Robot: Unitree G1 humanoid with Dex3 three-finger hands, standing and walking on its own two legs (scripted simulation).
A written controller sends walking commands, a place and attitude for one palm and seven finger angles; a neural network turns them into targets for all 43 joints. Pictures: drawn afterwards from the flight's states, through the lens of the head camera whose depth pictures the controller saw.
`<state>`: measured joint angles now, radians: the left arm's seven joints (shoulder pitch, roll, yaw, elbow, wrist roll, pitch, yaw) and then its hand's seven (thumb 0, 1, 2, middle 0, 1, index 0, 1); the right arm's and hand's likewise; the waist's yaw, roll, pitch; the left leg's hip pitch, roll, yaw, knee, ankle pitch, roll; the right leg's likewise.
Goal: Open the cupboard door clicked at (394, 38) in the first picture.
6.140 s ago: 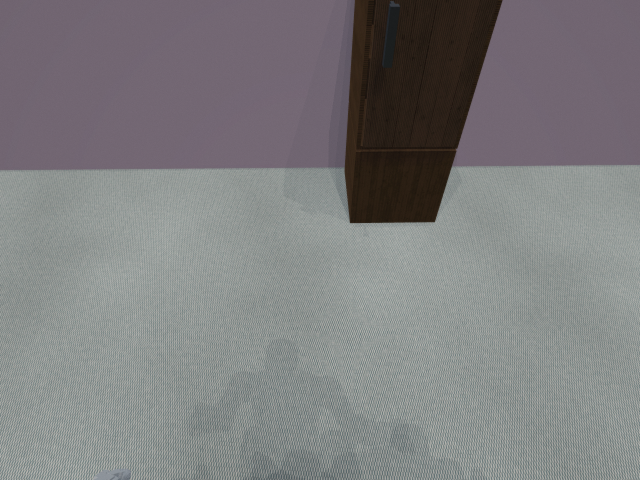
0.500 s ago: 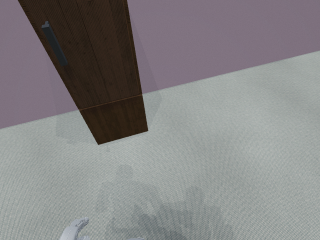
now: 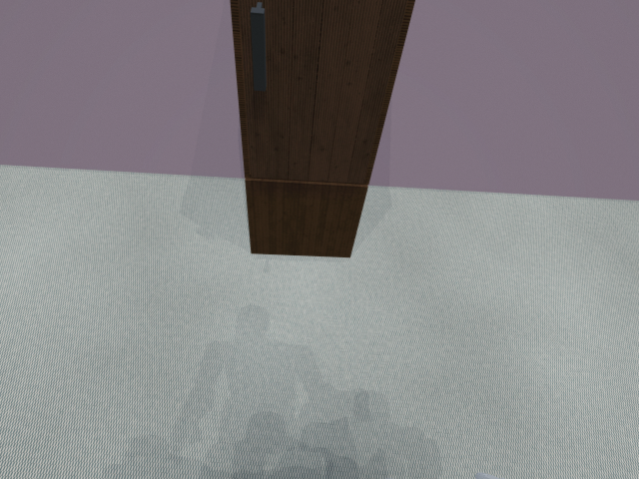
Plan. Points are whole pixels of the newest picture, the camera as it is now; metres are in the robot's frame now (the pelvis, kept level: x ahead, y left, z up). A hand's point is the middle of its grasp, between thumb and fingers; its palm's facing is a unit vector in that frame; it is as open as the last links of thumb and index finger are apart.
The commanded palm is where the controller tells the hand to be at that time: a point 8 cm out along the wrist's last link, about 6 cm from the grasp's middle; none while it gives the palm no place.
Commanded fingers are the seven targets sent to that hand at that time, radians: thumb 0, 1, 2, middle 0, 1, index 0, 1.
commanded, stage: take the last steps up to it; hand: left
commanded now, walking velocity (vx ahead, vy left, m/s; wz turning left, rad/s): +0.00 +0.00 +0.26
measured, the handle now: (259, 47) +0.93 +0.22 +0.07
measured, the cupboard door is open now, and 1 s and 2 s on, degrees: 0 0 0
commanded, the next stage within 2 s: come to a stop and stand still in 1.40 s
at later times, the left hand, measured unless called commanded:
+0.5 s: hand out of the picture +0.04 +0.15 -0.16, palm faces +0.12 -0.97 -0.22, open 7.3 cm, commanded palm none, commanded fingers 0.00 0.90 0.90 -0.20 -0.30 -0.20 -0.30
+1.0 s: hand out of the picture +0.08 +0.17 -0.18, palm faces +0.17 -0.98 -0.13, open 7.4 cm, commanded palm none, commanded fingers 0.00 0.90 0.90 -0.20 -0.30 -0.20 -0.30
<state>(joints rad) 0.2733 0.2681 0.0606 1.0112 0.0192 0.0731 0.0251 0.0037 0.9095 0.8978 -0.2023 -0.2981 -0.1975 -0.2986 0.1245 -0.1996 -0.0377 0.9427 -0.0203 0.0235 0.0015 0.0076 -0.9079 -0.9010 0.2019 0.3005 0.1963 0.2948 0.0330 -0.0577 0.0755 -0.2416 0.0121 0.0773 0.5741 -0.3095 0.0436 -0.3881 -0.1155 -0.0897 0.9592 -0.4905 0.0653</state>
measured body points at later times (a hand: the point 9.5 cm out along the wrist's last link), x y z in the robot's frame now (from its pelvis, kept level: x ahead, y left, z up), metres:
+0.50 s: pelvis +0.03 -0.03 +0.01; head +0.01 -0.05 +0.46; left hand +0.04 +0.20 -0.14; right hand -0.01 -0.27 -0.16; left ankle +0.01 +0.09 -0.69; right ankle +0.01 -0.12 -0.73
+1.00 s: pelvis +0.18 +0.02 +0.00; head +0.18 +0.04 +0.45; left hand +0.07 +0.22 -0.17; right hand +0.30 -0.18 -0.14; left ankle +0.22 +0.13 -0.73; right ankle +0.10 -0.10 -0.65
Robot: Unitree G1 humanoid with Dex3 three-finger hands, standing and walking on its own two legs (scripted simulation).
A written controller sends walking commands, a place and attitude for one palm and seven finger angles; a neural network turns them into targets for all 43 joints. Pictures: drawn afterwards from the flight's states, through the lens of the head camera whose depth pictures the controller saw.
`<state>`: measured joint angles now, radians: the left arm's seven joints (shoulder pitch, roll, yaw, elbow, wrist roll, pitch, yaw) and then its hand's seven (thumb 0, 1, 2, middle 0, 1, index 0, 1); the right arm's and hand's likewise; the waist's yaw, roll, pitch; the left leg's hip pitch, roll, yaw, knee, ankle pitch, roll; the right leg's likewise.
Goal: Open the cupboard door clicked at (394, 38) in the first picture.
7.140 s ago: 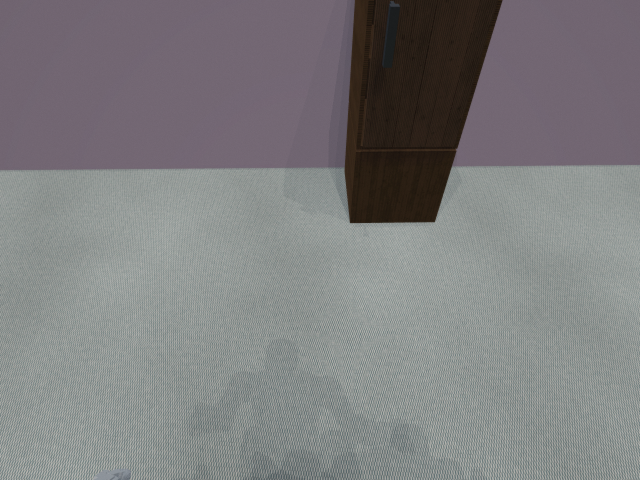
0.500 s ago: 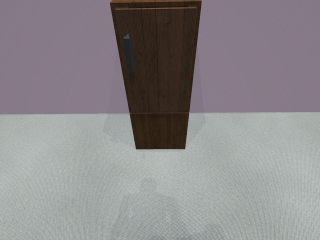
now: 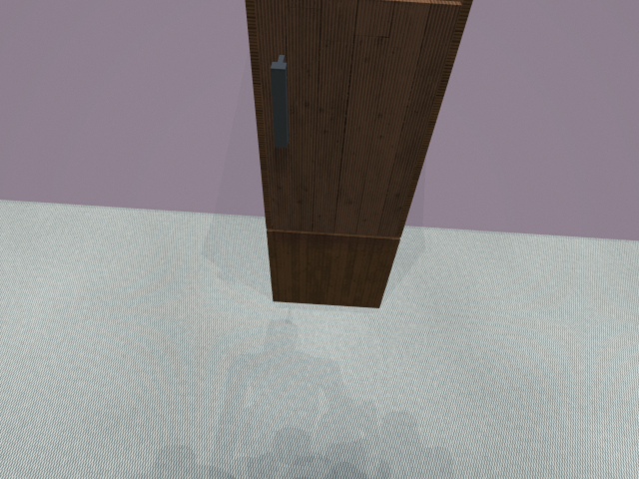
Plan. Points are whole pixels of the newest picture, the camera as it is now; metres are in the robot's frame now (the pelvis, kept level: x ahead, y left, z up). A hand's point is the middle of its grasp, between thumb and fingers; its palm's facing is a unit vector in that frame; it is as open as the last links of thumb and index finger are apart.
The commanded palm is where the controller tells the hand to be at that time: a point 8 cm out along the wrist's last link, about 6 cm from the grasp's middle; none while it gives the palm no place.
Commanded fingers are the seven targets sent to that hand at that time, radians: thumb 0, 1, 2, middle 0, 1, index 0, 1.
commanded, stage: take the last steps up to it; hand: left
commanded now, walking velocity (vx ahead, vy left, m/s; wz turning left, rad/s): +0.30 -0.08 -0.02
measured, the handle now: (281, 102) +0.76 +0.15 +0.07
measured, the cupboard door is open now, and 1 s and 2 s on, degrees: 0 0 0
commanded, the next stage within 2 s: come to a stop and stand still in 0.40 s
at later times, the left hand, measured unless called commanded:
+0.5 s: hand (249, 443) +0.19 +0.12 -0.15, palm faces +0.05 -0.97 -0.23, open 7.2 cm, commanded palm none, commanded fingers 0.00 0.90 0.90 -0.20 -0.30 -0.20 -0.30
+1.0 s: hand (256, 418) +0.23 +0.12 -0.16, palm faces +0.02 -0.96 -0.29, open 7.4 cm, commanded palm none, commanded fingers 0.00 0.90 0.90 -0.20 -0.30 -0.20 -0.30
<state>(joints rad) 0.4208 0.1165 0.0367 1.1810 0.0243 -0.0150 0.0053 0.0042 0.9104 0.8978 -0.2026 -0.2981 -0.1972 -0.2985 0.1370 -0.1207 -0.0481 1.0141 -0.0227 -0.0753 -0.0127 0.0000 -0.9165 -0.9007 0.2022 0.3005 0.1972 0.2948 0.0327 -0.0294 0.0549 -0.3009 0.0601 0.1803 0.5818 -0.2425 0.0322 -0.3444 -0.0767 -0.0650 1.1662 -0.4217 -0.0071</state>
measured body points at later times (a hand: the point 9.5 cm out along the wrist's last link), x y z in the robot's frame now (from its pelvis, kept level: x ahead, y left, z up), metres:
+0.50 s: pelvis +0.16 -0.06 +0.01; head +0.17 -0.08 +0.46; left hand +0.19 +0.17 -0.13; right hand +0.16 -0.30 -0.15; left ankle +0.15 +0.07 -0.66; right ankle +0.17 -0.15 -0.73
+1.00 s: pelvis +0.19 -0.09 +0.00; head +0.21 -0.11 +0.44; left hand +0.23 +0.17 -0.14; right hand +0.29 -0.31 -0.16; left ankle +0.27 +0.06 -0.73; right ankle +0.18 -0.19 -0.73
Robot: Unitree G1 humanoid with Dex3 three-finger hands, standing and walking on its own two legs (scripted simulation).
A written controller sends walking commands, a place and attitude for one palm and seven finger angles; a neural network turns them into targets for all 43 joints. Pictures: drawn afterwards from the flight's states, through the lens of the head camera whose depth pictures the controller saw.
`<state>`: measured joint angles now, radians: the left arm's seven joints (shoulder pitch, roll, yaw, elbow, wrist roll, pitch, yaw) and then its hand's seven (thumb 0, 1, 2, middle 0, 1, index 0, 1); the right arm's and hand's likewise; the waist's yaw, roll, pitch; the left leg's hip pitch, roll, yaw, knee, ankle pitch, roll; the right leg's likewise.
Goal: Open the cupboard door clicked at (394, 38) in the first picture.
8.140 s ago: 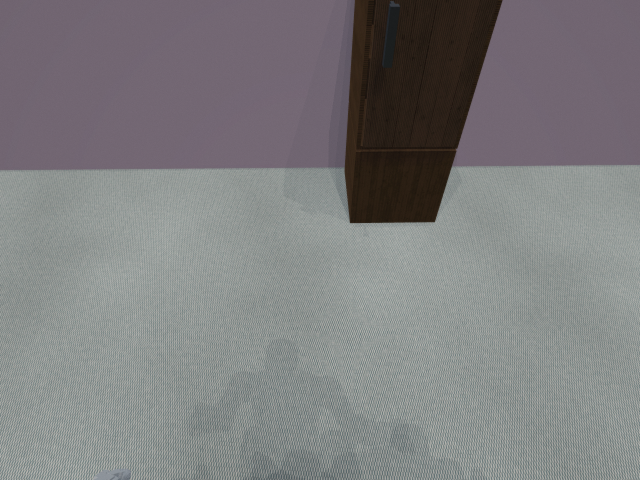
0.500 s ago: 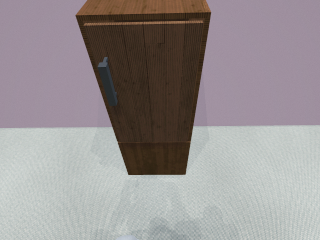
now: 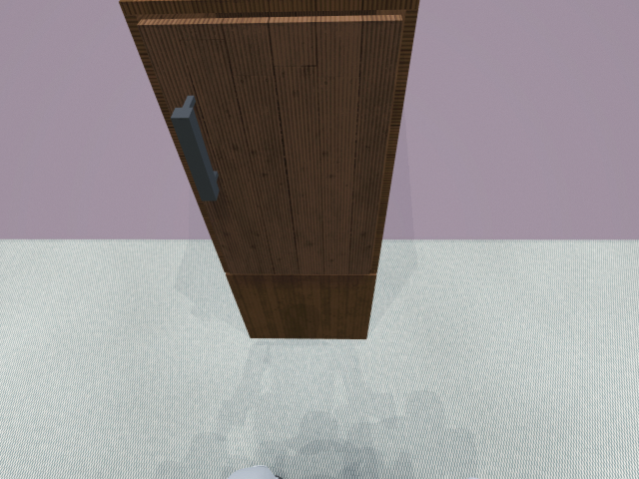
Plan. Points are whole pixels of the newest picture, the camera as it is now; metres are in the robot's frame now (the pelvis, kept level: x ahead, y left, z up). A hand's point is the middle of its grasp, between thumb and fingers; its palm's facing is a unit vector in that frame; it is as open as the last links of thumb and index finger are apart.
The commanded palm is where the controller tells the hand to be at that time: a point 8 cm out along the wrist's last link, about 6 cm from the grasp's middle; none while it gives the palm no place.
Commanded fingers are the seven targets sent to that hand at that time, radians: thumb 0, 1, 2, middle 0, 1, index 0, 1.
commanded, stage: come to a stop and stand still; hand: left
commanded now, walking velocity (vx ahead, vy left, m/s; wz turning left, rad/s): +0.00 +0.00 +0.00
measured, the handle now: (200, 150) +0.57 +0.24 +0.08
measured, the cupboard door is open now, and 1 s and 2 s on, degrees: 0 0 0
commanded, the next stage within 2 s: look again from close up in 1.58 s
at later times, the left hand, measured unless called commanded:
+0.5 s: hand out of the picture +0.00 +0.16 -0.16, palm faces +0.06 -0.98 -0.19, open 7.3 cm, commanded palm none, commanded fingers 0.00 0.90 0.90 -0.20 -0.30 -0.20 -0.30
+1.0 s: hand out of the picture -0.10 +0.15 -0.17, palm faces +0.09 -0.99 -0.11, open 7.4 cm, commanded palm none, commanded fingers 0.00 0.90 0.90 -0.20 -0.30 -0.20 -0.30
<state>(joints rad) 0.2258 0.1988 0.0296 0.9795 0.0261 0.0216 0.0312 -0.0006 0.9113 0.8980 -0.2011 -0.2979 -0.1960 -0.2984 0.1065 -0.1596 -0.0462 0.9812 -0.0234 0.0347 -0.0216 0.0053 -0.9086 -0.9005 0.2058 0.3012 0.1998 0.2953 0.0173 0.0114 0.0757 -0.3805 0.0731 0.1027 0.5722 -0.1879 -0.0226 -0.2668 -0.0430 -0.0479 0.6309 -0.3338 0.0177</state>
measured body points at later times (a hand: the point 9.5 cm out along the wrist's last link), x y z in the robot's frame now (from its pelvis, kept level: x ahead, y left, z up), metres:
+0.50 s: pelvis -0.04 -0.02 +0.01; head -0.06 -0.01 +0.46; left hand -0.01 +0.21 -0.14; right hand -0.02 -0.26 -0.13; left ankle +0.00 +0.08 -0.72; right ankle -0.01 -0.10 -0.72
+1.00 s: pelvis -0.05 +0.02 +0.01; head -0.06 +0.04 +0.46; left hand -0.10 +0.21 -0.15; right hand -0.07 -0.18 -0.14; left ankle +0.00 +0.08 -0.72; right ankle -0.01 -0.10 -0.72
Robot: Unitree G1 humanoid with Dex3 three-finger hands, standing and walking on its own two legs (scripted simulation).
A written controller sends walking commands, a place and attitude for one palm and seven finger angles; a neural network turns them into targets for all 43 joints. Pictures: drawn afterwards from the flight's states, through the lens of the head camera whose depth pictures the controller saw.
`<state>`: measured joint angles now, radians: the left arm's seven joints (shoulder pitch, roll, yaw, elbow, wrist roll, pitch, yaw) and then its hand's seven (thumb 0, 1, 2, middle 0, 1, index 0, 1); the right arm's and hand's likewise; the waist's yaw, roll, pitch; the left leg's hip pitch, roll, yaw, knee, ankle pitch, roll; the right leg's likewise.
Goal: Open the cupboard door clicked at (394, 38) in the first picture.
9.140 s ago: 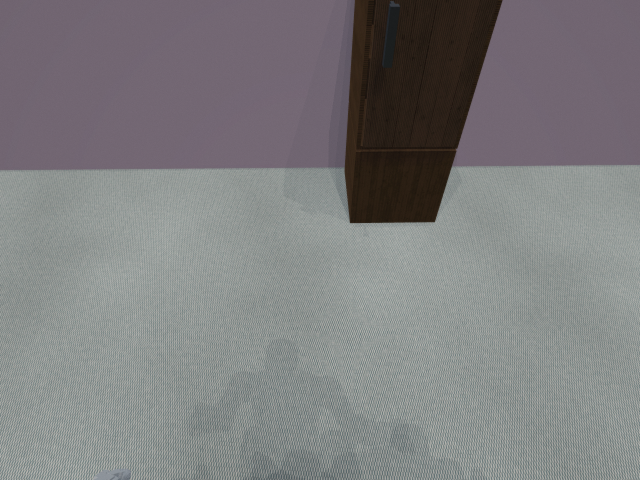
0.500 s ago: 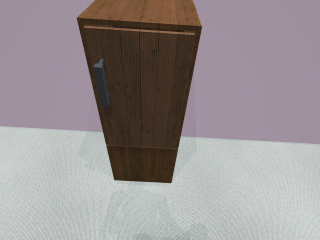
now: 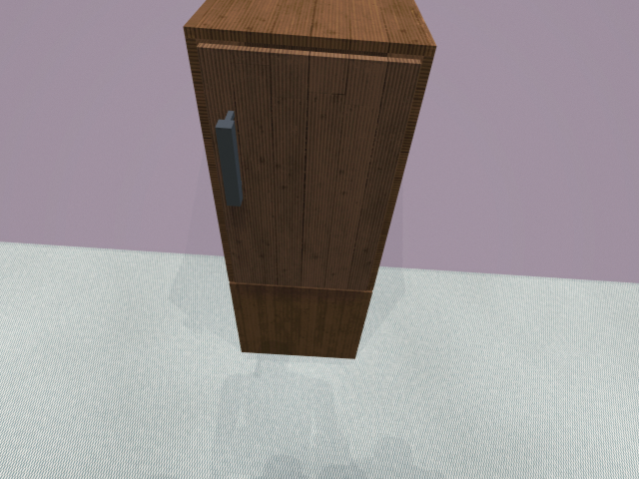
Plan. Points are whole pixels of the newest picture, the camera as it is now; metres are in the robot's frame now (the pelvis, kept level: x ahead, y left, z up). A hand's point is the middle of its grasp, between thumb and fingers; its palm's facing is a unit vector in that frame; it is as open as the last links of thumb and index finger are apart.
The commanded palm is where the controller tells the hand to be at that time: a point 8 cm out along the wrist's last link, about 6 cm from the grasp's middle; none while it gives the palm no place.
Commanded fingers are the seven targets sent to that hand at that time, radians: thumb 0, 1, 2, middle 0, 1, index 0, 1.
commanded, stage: come to a stop and stand still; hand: left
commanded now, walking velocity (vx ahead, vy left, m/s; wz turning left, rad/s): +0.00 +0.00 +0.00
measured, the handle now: (232, 159) +0.63 +0.20 +0.06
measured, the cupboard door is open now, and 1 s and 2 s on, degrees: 0 0 0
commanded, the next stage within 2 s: look again from close up in 0.58 s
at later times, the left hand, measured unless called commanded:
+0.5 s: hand out of the picture -0.02 +0.16 -0.18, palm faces +0.03 -0.99 -0.15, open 7.4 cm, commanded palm none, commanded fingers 0.00 0.90 0.90 -0.20 -0.30 -0.20 -0.30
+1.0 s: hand out of the picture +0.01 +0.15 -0.18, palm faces +0.01 -0.99 -0.12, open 7.4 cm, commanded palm none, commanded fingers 0.00 0.90 0.90 -0.20 -0.30 -0.20 -0.30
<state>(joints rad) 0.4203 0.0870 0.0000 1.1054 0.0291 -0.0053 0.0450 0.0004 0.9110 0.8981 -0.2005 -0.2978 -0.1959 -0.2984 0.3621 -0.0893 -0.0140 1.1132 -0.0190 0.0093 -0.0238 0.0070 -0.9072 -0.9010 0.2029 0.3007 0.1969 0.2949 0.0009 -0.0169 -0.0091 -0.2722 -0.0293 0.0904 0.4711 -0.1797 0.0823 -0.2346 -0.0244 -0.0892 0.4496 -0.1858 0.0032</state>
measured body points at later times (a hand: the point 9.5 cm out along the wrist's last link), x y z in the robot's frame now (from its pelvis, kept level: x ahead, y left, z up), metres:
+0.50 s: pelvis +0.01 +0.01 +0.00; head +0.01 +0.02 +0.45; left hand -0.02 +0.21 -0.16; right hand +0.00 -0.20 -0.16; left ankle +0.05 +0.06 -0.74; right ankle +0.04 -0.12 -0.74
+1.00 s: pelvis +0.03 +0.01 +0.00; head +0.03 +0.02 +0.45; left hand +0.01 +0.20 -0.16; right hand +0.01 -0.20 -0.15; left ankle +0.05 +0.06 -0.74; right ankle +0.04 -0.12 -0.74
